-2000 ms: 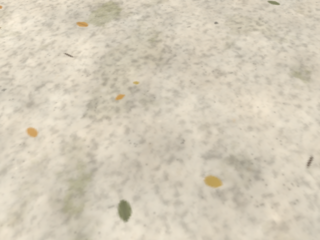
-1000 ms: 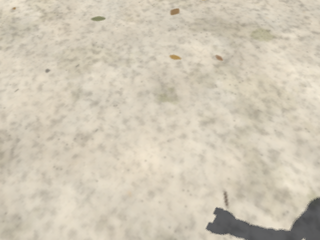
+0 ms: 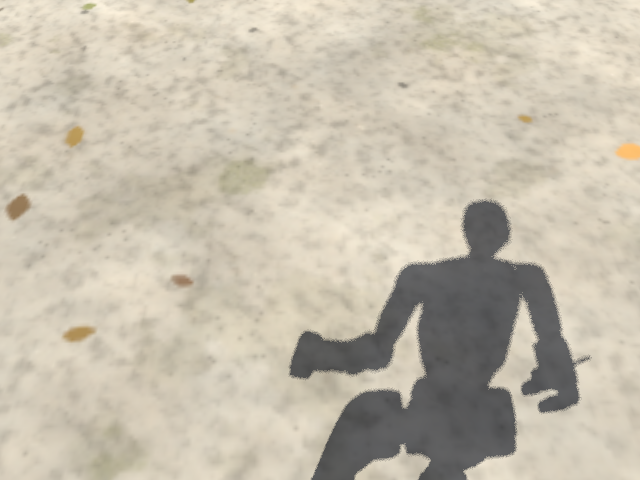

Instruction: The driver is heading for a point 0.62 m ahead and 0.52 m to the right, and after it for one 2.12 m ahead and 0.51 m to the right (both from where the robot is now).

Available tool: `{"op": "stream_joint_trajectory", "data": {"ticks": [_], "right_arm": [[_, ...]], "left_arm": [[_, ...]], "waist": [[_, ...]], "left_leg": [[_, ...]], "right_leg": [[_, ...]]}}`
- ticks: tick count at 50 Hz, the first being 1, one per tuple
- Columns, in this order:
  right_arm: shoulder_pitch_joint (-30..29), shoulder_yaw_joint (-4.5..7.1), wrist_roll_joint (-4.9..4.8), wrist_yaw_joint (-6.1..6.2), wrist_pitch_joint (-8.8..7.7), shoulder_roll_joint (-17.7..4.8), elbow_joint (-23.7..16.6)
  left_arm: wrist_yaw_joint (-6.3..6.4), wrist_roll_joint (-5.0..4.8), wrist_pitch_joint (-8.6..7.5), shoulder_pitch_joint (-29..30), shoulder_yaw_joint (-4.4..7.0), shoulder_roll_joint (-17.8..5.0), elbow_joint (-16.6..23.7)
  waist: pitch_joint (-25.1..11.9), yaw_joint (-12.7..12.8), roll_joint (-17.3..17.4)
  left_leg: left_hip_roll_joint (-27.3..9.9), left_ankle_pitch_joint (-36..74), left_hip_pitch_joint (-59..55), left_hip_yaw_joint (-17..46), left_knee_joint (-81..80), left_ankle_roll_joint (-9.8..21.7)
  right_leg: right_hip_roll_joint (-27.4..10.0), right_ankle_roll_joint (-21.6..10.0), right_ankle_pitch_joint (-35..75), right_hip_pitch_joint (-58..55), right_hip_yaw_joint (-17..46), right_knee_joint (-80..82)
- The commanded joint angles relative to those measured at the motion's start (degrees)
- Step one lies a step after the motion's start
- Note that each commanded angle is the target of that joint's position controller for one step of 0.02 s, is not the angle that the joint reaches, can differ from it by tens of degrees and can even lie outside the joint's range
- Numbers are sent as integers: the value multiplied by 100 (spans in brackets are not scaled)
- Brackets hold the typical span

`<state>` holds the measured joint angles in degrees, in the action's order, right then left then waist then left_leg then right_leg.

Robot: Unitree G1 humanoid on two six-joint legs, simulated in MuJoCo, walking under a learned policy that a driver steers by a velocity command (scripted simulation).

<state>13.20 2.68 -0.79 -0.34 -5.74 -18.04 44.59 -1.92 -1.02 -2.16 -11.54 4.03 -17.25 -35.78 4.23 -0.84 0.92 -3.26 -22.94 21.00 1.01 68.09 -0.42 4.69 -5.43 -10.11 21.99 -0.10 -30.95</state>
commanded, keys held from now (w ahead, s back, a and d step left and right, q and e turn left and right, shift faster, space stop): w+e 0.14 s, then e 0.60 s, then no key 0.26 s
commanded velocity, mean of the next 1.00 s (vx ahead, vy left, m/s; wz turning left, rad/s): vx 0.19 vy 0.00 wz -0.54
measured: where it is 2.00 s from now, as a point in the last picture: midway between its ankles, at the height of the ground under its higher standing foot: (446, 440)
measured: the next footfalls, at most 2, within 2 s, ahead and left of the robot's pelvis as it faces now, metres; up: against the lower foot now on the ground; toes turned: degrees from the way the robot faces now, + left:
left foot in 0.34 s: +0.40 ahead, +0.11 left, +0.00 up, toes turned -16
right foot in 0.78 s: +0.27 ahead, -0.14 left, +0.00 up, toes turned -37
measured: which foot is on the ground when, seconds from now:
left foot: up 0.00-0.32, down 0.34-0.78, up 0.80-1.00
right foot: down 0.00-0.34, up 0.36-0.76, down 0.78-1.00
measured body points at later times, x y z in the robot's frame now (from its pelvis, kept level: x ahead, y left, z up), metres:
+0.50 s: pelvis +0.23 +0.04 +0.00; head +0.28 +0.03 +0.45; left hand +0.41 +0.30 -0.11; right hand +0.35 -0.25 -0.09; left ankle +0.36 +0.12 -0.73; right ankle +0.14 -0.07 -0.64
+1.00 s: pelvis +0.26 -0.01 +0.01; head +0.26 -0.06 +0.46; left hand +0.53 +0.13 -0.06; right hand +0.22 -0.33 -0.11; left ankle +0.34 +0.11 -0.66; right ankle +0.23 -0.10 -0.73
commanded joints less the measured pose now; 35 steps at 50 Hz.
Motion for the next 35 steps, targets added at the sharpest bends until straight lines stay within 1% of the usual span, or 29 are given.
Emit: {"op": "stream_joint_trajectory", "data": {"ticks": [1,3,4,5,7,8,9,11,13,15,16,17,18,19,20,21,22,23,24,25,26,28,30,32,35], "right_arm": [[-122,195,116,6,-131,-791,-544],[-119,162,167,2,-24,-622,-526],[-260,135,185,9,11,-536,-573],[-490,103,187,10,28,-456,-642],[-971,41,176,-13,24,-313,-751],[-1203,24,173,-29,11,-277,-806],[-1400,15,174,-47,-6,-263,-865],[-1562,51,137,-84,-31,-344,-951],[-1488,124,123,-110,-32,-494,-953],[-1154,199,142,-102,-47,-613,-876],[-818,232,187,-70,-70,-643,-801],[-372,287,292,-26,-88,-903,-800],[-141,283,384,13,-7,-1076,-834],[60,336,173,-39,121,-1042,-745],[-231,243,151,-9,199,-654,-922],[-516,164,174,30,287,-432,-955],[-764,107,188,57,357,-325,-971],[-948,114,214,83,400,-383,-926],[-995,145,249,98,405,-453,-879],[-1002,169,263,106,399,-476,-830],[-965,193,257,116,393,-513,-784],[-936,246,199,140,409,-611,-715],[-1034,283,156,150,465,-698,-695],[-1102,312,120,134,519,-782,-660],[-1046,355,44,99,571,-905,-550]], "left_arm": [[73,93,-131,-147,192,-699,382],[131,56,-158,-165,201,-747,301],[171,49,-160,-240,217,-810,246],[210,45,-152,-320,236,-877,191],[261,18,-121,-467,247,-913,90],[283,16,-92,-516,255,-938,45],[304,11,-59,-625,271,-973,-24],[331,-16,10,-863,298,-1012,-168],[375,-37,84,-888,285,-919,-209],[421,-22,141,-678,280,-844,-132],[424,-34,156,-499,248,-739,-55],[412,37,143,-549,147,-432,69],[387,97,149,-1734,35,-16,-69],[357,-32,149,-2221,88,-620,-98],[387,-94,237,-1622,218,-1003,-145],[428,-82,346,-1041,262,-1122,-30],[463,-54,461,-803,288,-1108,9],[469,-58,538,-760,277,-964,77],[474,-51,577,-792,234,-766,88],[479,-37,581,-814,200,-605,96],[479,-13,570,-775,175,-517,117],[441,36,549,-573,139,-466,205],[377,36,550,-400,121,-467,267],[306,28,571,-294,129,-515,304],[213,30,597,-143,169,-611,381]], "waist": [[-777,16,-372],[-660,-54,-312],[-572,-28,-290],[-475,38,-297],[-361,220,-392],[-275,293,-436],[-263,369,-453],[-385,436,-535],[-521,358,-640],[-657,146,-791],[-812,-73,-747],[-1457,-204,-297],[-2252,242,1172],[-2857,238,1647],[-2220,47,913],[-1640,-22,546],[-1231,25,430],[-921,170,577],[-749,213,713],[-737,219,791],[-815,196,791],[-1022,129,691],[-1115,100,639],[-1038,89,695],[-918,70,718]], "left_leg": [[-364,536,1561,415,-359,-49],[-320,702,1393,281,-812,-230],[-269,925,1392,230,-1118,-316],[-217,1279,1422,207,-1518,-382],[-53,2129,1208,186,-2464,-423],[82,2444,1009,151,-2913,-419],[234,2712,784,100,-3244,-406],[439,2949,481,146,-3588,-339],[499,2706,376,335,-3870,-230],[471,2398,104,395,-4058,-49],[375,2847,-416,296,-4409,77],[-371,4236,-1641,802,-4220,401],[-1975,6382,-3487,2362,-3810,1325],[-2551,4613,-3766,3768,-4161,1806],[-2121,3407,-3219,3212,-4452,1605],[-1795,2809,-2560,2432,-4597,1365],[-1520,2574,-1891,1904,-4752,1285],[-1325,2354,-1267,1512,-4946,1235],[-1104,2327,-822,1077,-5147,1193],[-1043,2496,-735,822,-5233,1239],[-1113,2780,-816,697,-5256,1330],[-1341,3123,-1050,559,-5261,1475],[-1429,2926,-1034,354,-5320,1485],[-1433,2511,-914,136,-5372,1423],[-1534,2117,-1024,6,-5247,1272]], "right_leg": [[-1500,-1190,876,-1748,2369,1702],[-1403,-1227,1374,-1247,2042,1806],[-1323,-1213,1475,-1046,1877,1837],[-1236,-1156,1453,-919,1743,1852],[-999,-942,1100,-709,1513,1809],[-894,-830,1234,-576,1423,1705],[-832,-724,1455,-493,1385,1573],[-868,-561,1678,-628,1572,1262],[-945,-426,1624,-1026,1939,777],[-948,-272,1759,-1299,2254,186],[-723,-90,1725,-1242,2181,-302],[-355,161,876,-797,1892,-1458],[372,571,-3237,624,1371,-3231],[66,712,-3211,1265,1174,-4228],[-201,899,-2632,1554,1109,-4638],[-347,986,-2196,1671,834,-4600],[-493,1051,-1991,1537,737,-4492],[-631,1054,-1858,1278,656,-4203],[-644,1038,-1723,954,465,-3861],[-626,1031,-1661,803,332,-3571],[-661,1024,-1614,743,276,-3319],[-809,987,-1364,641,264,-2817],[-883,914,-1028,354,199,-2309],[-864,825,-858,56,63,-1862],[-808,647,-805,-209,-105,-1165]]}}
